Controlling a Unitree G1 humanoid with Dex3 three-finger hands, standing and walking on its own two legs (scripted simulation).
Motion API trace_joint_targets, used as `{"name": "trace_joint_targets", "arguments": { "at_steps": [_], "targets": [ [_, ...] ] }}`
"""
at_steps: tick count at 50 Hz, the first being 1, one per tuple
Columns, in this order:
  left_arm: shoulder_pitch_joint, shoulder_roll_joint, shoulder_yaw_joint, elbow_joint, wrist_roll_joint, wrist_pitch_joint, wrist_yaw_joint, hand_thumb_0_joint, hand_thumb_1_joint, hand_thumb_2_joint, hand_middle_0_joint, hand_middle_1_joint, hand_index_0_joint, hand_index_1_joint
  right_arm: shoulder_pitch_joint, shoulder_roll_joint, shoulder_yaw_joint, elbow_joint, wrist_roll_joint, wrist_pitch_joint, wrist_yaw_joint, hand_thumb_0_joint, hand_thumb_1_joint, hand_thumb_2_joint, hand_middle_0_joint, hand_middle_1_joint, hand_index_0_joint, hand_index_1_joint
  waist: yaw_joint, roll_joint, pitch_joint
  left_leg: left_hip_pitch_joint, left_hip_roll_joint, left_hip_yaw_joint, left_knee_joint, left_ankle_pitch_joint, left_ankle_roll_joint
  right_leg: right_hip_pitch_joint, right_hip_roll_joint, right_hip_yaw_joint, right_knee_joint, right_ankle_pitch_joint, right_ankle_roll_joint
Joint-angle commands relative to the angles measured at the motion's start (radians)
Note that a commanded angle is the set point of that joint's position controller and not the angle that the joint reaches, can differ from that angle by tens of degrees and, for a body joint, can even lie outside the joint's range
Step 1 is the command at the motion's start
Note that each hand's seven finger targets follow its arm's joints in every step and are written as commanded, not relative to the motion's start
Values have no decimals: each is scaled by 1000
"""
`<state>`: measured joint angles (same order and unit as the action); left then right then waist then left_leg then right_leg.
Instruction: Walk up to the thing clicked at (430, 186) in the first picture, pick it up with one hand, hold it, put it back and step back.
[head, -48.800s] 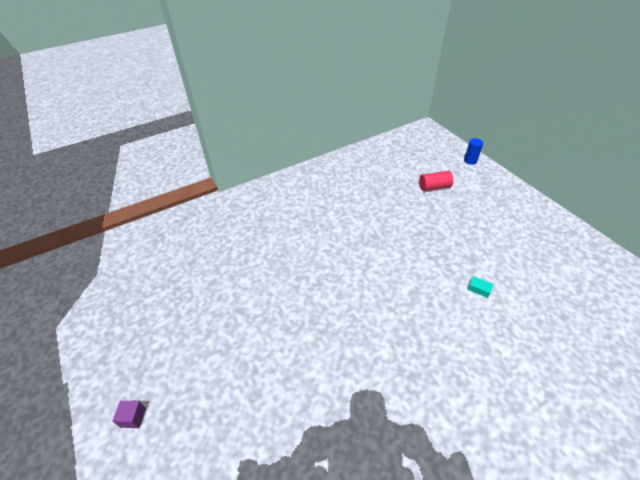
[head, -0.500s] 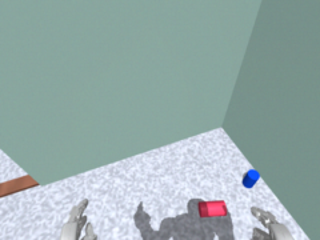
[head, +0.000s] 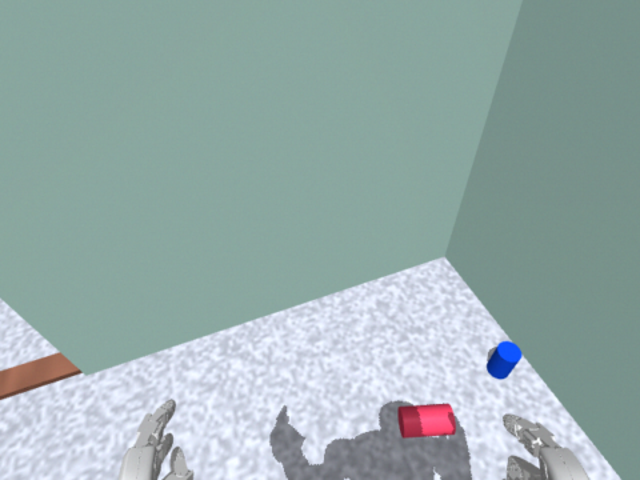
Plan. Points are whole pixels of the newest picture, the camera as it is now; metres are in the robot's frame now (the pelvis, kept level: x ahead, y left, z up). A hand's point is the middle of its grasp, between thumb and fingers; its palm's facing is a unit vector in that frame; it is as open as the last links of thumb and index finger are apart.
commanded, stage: home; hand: right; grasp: from above
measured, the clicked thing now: (425, 420) +0.44 -0.24 -0.67
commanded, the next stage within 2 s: stand in 0.26 s
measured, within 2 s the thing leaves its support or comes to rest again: neither
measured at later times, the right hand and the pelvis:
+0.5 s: hand out of the picture +0.15 -0.21 -0.08, palm faces +0.01 +0.95 -0.32, open 7.4 cm; pelvis -0.01 +0.00 +0.01, yaw +0 degrees
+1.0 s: hand out of the picture +0.05 -0.24 -0.11, palm faces +0.06 +0.94 -0.33, open 7.4 cm; pelvis +0.00 +0.00 +0.06, yaw -1 degrees
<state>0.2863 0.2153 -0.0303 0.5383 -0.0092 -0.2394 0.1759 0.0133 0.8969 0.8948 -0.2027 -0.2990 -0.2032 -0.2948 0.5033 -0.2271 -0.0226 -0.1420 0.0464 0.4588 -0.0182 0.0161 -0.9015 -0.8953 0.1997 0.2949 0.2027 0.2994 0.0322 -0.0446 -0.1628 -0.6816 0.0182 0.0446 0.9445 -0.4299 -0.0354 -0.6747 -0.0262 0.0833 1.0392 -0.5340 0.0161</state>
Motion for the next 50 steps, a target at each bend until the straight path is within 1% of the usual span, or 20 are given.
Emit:
{"name": "trace_joint_targets", "arguments": {
  "at_steps": [1, 2, 6, 12, 17, 18, 19, 20, 21, 23, 24, 25, 28, 31, 35, 37, 43, 46, 48, 50],
  "targets": [
    [-62, 135, 61, -158, 1, -56, 13, 0, 900, 900, -200, -300, -200, -300, -16, -110, -67, -194, -3, -45, -9, 0, -900, -899, 199, 298, 199, 297, 6, -31, -75, 93, -31, 33, -128, 134, 35, 36, 22, -22, -209, 226, -14],
    [-75, 131, 56, -162, 0, -57, 11, 0, 900, 900, -200, -300, -200, -300, -29, -95, -49, -203, -3, -47, -8, 0, -900, -899, 199, 298, 199, 297, 9, -22, -58, 84, -33, 36, -129, 119, 33, 33, 17, -14, -216, 204, -14],
    [-68, 131, 56, -160, -1, -61, 11, 0, 900, 900, -200, -300, -200, -300, -21, -108, -71, -205, 5, -46, -9, 0, -900, -899, 199, 298, 199, 298, 2, -17, -74, 96, -30, 34, -129, 112, 33, 22, 21, -12, -214, 192, -16],
    [-70, 132, 56, -167, -3, -60, 13, 0, 900, 900, -200, -300, -200, -300, -29, -99, -60, -188, 5, -43, -8, 0, -900, -899, 199, 298, 199, 298, 12, 13, -56, 82, -30, 31, -147, 84, 29, 4, 24, -21, -206, 154, -23],
    [-64, 131, 58, -166, -2, -62, 16, 0, 900, 900, -200, -300, -200, -300, -16, -111, -75, -202, 4, -45, -9, 0, -900, -899, 199, 298, 199, 297, 7, 11, -88, 102, -28, 29, -135, 132, 31, 17, 26, -26, -192, 215, -21],
    [-117, 247, 97, 87, 130, 56, -44, 0, 900, 900, -200, -300, -200, -300, -312, -192, -74, 149, -114, -263, -46, 0, -900, -899, 199, 298, 199, 298, -61, 77, 147, 265, 46, -46, -168, 128, 69, 54, 1, 7, -258, 380, -64],
    [-120, 261, 109, 100, 132, 96, -72, 0, 900, 900, -200, -300, -200, -300, -231, -205, -85, 328, -119, -329, -40, 0, -899, -900, 200, 300, 200, 300, -59, 98, 61, 301, 58, -104, -191, 135, 103, 125, -2, -13, -267, 407, -80],
    [-108, 259, 108, 86, 128, 117, -90, 0, 900, 900, -200, -300, -200, -300, -209, -216, -85, 378, -125, -361, -36, 0, -899, -900, 200, 300, 200, 300, -52, 120, 33, 300, 71, -127, -203, 140, 116, 162, 8, -16, -261, 390, -81],
    [-96, 252, 106, 84, 132, 133, -105, 0, 900, 900, -200, -300, -200, -300, -241, -223, -74, 402, -125, -380, -29, 0, -899, -900, 200, 300, 200, 300, -31, 74, 65, 270, 53, -116, -213, 122, 111, 159, 13, -1, -288, 353, -75],
    [-104, 218, 102, 121, 79, 141, -137, 0, 900, 900, -200, -300, -200, -300, -267, -226, -67, 487, -113, -410, -21, 0, -899, -900, 200, 300, 200, 300, -49, 31, 47, 327, 68, -106, -214, 164, 93, 223, 18, 1, -334, 308, -76],
    [-120, 219, 107, 133, 68, 149, -147, 0, 900, 900, -200, -300, -200, -300, -269, -220, -68, 524, -111, -412, -19, 0, -899, -900, 200, 300, 200, 300, -65, 82, 71, 310, 79, -124, -246, 128, 96, 230, 25, -14, -333, 279, -68],
    [-128, 226, 111, 143, 61, 153, -150, 0, 900, 900, -200, -300, -200, -300, -278, -220, -72, 565, -104, -416, -18, 0, -899, -900, 200, 300, 200, 300, -63, 86, 54, 314, 80, -124, -264, 140, 92, 254, 21, -11, -329, 297, -69],
    [-126, 215, 121, 196, 61, 173, -160, 0, 900, 900, -200, -300, -200, -300, -318, -216, -70, 679, -102, -435, -21, 0, -899, -900, 200, 300, 200, 300, -56, 93, 80, 335, 99, -135, -335, 87, 80, 273, 25, -8, -357, 246, -69],
    [-110, 229, 126, 232, 67, 185, -160, 0, 900, 900, -200, -300, -200, -300, -343, -225, -75, 764, -99, -452, -20, 0, -899, -900, 200, 300, 200, 300, -46, 53, 120, 335, 86, -118, -363, 51, 67, 300, 11, 21, -422, 214, -77],
    [-117, 241, 129, 277, 62, 190, -153, 0, 900, 900, -200, -300, -200, -300, -334, -210, -75, 871, -90, -465, -21, 0, -899, -900, 200, 300, 200, 300, -56, -5, 118, 416, 60, -64, -331, 207, 58, 333, -31, 81, -503, 339, -78],
    [-109, 244, 127, 305, 57, 191, -147, 0, 900, 900, -200, -300, -200, -300, -318, -210, -71, 924, -83, -468, -23, 0, -899, -900, 200, 300, 200, 300, -58, -8, 99, 460, 70, -64, -343, 311, 60, 379, -38, 79, -508, 449, -75],
    [-113, 262, 120, 376, 45, 203, -134, 0, 900, 900, -200, -300, -200, -300, -315, -219, -63, 1045, -73, -463, -29, 0, -899, -900, 200, 300, 200, 300, -58, -6, 133, 530, 80, -56, -425, 368, 55, 441, -52, 81, -580, 524, -61],
    [-117, 253, 115, 406, 40, 212, -129, 0, 900, 900, -200, -300, -200, -300, -324, -229, -59, 1096, -75, -460, -30, 0, -899, -900, 200, 300, 200, 300, -52, 33, 169, 531, 87, -63, -478, 346, 54, 465, -46, 66, -615, 483, -52],
    [-107, 254, 113, 427, 35, 214, -129, 0, 900, 900, -200, -300, -200, -300, -331, -236, -57, 1118, -75, -464, -30, 0, -899, -900, 200, 300, 200, 300, -48, 46, 163, 554, 98, -69, -505, 386, 54, 491, -41, 51, -614, 510, -47],
    [-119, 257, 111, 441, 37, 219, -131, 0, 900, 900, -200, -300, -200, -300, -347, -235, -53, 1136, -77, -464, -30, 0, -899, -900, 200, 300, 200, 300, -46, 37, 192, 556, 92, -66, -538, 308, 48, 475, -41, 56, -651, 440, -44]
  ]
}}
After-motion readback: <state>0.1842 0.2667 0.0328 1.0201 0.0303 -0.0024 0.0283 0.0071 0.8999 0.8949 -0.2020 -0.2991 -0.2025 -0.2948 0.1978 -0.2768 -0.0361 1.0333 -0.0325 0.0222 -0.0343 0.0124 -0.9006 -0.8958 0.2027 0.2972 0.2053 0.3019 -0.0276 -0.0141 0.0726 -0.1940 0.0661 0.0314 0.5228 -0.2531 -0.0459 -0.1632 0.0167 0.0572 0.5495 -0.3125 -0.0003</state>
